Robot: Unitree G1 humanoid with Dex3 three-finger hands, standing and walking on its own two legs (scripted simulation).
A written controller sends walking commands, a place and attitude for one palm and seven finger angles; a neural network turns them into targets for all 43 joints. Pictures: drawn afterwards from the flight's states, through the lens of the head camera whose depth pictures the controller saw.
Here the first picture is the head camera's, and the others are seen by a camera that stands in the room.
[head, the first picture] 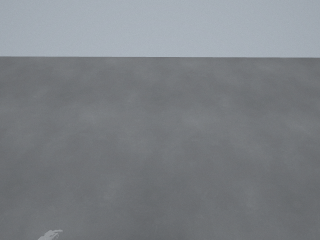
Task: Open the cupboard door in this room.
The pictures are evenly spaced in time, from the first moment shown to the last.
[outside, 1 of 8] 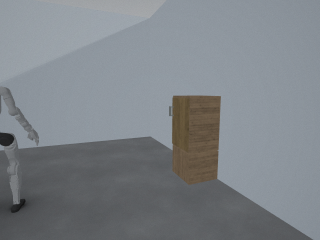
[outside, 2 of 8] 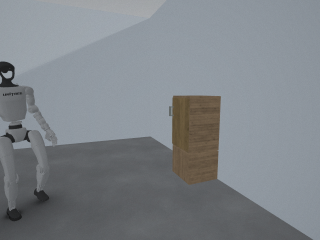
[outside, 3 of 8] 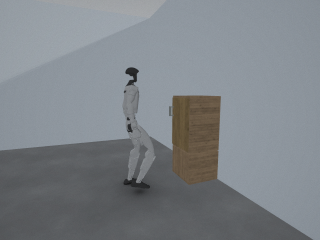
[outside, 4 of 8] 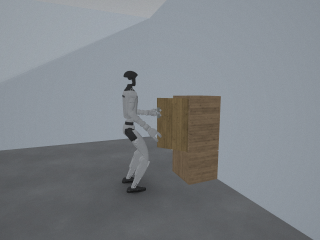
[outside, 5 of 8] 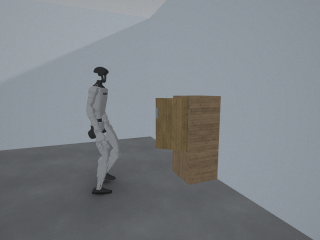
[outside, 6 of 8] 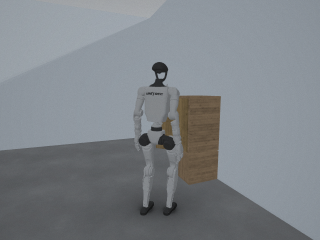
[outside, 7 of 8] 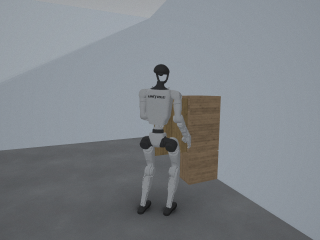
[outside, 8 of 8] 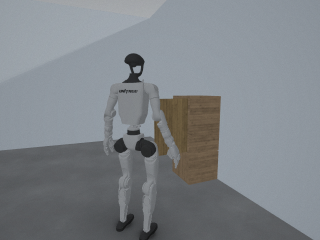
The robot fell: no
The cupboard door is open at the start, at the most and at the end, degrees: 0 91 91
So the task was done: yes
